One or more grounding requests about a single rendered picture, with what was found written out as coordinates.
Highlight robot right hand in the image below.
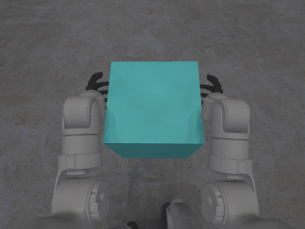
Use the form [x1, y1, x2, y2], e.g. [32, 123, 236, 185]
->
[199, 74, 223, 105]

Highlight robot right upper arm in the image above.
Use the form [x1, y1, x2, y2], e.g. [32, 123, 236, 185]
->
[201, 180, 296, 229]

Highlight robot left forearm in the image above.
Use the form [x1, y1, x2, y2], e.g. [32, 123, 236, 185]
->
[51, 90, 107, 212]

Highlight carton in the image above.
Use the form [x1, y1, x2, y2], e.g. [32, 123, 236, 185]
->
[103, 61, 205, 158]

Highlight robot left hand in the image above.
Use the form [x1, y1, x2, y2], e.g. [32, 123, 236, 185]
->
[86, 72, 110, 110]

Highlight robot right thigh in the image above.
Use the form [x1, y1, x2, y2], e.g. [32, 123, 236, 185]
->
[166, 202, 207, 229]

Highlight robot right forearm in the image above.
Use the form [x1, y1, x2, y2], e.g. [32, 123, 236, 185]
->
[200, 93, 259, 208]

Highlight robot left upper arm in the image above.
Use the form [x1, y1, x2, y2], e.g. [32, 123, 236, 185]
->
[19, 177, 110, 229]

